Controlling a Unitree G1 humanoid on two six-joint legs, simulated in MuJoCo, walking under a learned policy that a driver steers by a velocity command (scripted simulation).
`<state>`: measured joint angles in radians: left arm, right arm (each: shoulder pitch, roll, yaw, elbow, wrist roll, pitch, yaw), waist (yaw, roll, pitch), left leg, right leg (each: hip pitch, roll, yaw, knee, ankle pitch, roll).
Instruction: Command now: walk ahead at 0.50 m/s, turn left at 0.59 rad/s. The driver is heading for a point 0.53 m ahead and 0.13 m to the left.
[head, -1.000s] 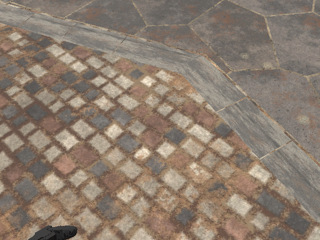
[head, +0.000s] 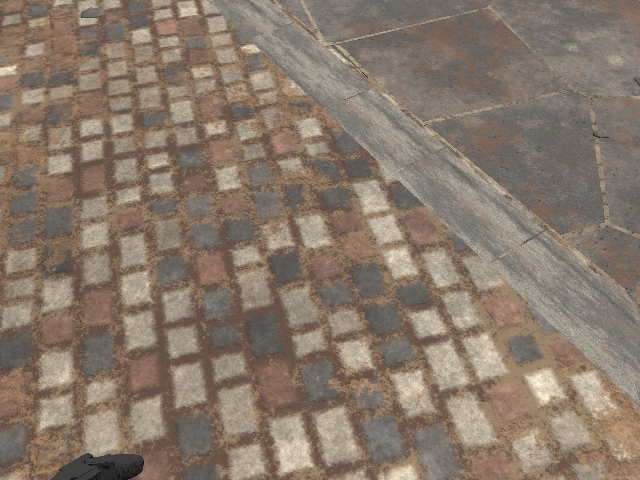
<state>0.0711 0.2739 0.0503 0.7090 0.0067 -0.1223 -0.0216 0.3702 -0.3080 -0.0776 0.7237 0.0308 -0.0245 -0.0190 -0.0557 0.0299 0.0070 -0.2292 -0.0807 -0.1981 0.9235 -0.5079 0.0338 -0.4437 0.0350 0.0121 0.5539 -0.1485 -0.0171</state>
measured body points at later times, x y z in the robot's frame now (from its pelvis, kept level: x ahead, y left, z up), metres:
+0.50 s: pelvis +0.25 +0.06 -0.01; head +0.29 +0.08 +0.44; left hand +0.18 +0.35 -0.14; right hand +0.54 -0.11 -0.07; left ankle +0.33 +0.17 -0.73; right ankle +0.10 -0.12 -0.69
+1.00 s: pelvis +0.48 +0.12 +0.00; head +0.51 +0.13 +0.45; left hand +0.53 +0.43 -0.09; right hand +0.69 -0.08 -0.12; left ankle +0.33 +0.18 -0.69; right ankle +0.63 +0.08 -0.72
